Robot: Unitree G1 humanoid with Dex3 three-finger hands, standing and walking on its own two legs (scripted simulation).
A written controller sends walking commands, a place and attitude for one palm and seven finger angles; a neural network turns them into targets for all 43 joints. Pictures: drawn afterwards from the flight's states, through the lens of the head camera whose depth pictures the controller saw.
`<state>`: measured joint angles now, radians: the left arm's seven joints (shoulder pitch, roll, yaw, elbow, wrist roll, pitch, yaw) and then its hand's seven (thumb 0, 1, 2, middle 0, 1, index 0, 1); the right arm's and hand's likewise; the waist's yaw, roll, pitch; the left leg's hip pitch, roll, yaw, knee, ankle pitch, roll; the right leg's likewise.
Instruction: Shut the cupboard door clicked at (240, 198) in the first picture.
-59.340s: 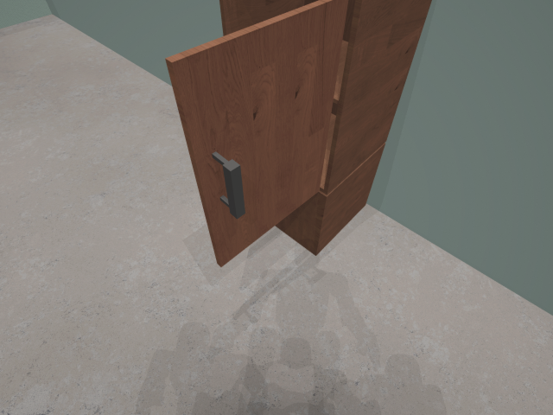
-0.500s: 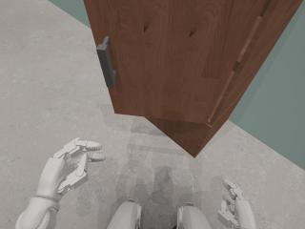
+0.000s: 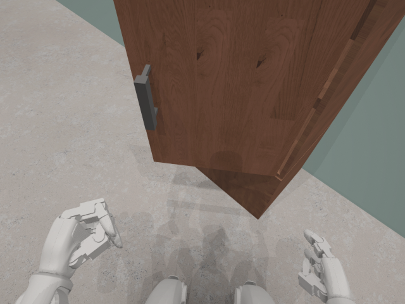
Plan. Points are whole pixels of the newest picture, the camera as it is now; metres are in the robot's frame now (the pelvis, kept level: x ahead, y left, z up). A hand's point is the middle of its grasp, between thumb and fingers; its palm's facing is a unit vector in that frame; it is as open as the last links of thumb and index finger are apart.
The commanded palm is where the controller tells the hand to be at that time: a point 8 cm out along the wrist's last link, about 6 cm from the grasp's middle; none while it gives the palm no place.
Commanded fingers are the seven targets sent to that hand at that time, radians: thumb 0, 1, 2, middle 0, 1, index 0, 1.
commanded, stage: raise the hand and make a fist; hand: left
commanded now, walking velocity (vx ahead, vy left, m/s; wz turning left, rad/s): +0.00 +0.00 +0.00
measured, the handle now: (149, 98) +0.53 +0.17 +0.07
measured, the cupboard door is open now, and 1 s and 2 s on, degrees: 36 36 36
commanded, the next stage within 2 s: bring the fist close to the handle in 0.72 s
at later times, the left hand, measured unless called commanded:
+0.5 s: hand (113, 229) +0.23 +0.17 +0.07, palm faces -0.07 -1.00 -0.04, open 3.1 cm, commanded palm +0.20 +0.22 +0.07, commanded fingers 0.00 0.90 0.90 -1.30 -1.50 -1.30 -1.50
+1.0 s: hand (116, 221) +0.24 +0.17 +0.07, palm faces -0.07 -1.00 -0.04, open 3.1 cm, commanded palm +0.24 +0.22 +0.07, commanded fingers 0.00 0.90 0.90 -1.30 -1.50 -1.30 -1.50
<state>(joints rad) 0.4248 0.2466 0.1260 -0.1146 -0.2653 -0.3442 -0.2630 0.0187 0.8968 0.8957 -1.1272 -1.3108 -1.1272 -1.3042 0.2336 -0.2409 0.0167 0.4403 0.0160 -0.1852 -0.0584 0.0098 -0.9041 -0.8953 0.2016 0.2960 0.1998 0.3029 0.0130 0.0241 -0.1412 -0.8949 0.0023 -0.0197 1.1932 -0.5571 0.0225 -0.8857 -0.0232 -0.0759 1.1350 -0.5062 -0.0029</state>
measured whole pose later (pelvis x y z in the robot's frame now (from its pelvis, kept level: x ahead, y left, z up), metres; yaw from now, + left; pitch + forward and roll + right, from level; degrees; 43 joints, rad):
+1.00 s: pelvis -0.01 -0.01 +0.00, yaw +0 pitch +14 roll -2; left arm 0.22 0.26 0.15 0.06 -0.30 -0.34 -0.32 0.02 0.89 0.90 -1.31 -1.50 -1.30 -1.50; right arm 0.25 -0.26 0.03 0.49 0.03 -0.18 -0.08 0.01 -0.90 -0.90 0.20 0.30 0.20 0.30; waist 0.02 0.04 -0.13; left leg -0.88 0.01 -0.03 1.17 -0.54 0.00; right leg -0.87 -0.01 -0.09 1.13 -0.50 -0.02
